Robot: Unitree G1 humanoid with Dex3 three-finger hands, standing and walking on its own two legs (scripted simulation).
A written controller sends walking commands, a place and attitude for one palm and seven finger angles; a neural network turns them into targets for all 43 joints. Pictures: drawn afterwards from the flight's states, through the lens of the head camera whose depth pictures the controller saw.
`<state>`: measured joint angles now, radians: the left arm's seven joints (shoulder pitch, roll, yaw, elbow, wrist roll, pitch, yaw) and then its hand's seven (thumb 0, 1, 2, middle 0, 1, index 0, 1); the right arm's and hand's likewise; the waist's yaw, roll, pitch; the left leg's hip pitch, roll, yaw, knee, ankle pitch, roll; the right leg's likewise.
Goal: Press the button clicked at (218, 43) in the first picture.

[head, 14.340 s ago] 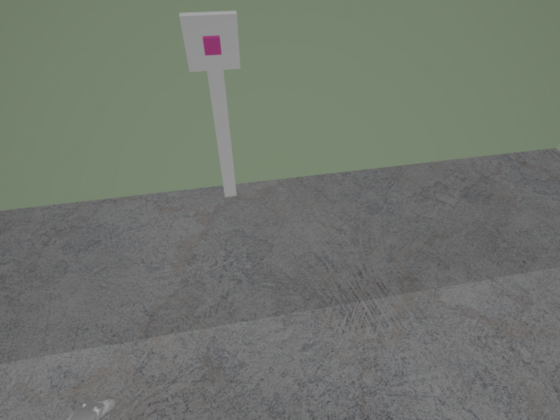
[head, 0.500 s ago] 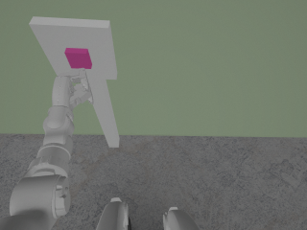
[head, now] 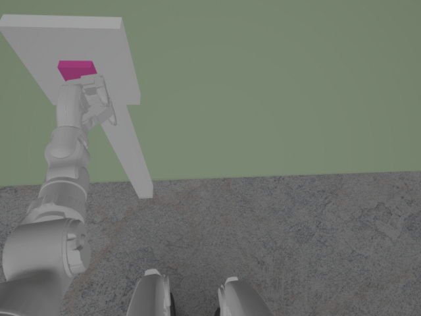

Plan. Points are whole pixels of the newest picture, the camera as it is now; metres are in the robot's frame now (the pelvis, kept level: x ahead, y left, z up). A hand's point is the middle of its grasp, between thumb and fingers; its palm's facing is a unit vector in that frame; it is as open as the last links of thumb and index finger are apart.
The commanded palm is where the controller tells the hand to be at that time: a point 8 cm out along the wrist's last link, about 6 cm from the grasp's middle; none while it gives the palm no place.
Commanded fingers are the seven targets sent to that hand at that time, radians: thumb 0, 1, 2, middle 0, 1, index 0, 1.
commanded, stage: press the button with the knuckle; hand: left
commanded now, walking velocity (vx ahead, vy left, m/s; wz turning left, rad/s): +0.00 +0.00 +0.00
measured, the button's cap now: (81, 74) +0.55 +0.20 +0.10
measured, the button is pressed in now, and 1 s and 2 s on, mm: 1 10 0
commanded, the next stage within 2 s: hold the button down briefly in 0.58 s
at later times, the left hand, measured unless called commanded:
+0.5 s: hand (108, 101) +0.51 +0.16 +0.07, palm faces -0.04 -1.00 -0.02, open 3.1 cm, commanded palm +0.51 +0.21 +0.07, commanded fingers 0.00 0.90 0.90 -1.30 -1.50 -1.30 -1.50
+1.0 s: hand (106, 100) +0.51 +0.16 +0.07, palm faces -0.04 -1.00 -0.03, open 3.1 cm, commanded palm +0.53 +0.20 +0.07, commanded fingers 0.00 0.90 0.90 -1.30 -1.50 -1.30 -1.50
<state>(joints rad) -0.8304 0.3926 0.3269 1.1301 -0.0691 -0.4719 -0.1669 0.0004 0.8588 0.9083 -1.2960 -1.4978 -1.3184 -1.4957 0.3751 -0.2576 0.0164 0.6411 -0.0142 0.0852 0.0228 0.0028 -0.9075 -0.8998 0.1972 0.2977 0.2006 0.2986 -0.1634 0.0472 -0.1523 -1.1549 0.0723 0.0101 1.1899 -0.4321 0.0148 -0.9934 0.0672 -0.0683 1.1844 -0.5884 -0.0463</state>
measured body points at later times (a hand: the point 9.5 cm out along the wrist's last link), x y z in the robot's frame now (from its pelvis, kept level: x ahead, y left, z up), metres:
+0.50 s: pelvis -0.02 +0.00 -0.01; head +0.11 +0.03 +0.42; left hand +0.50 +0.21 +0.07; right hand -0.01 -0.26 -0.12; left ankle +0.06 +0.11 -0.63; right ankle -0.02 -0.10 -0.63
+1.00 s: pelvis -0.05 +0.02 -0.03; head +0.09 +0.06 +0.40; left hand +0.51 +0.21 +0.07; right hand -0.07 -0.24 -0.12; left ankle +0.06 +0.11 -0.63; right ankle -0.02 -0.10 -0.63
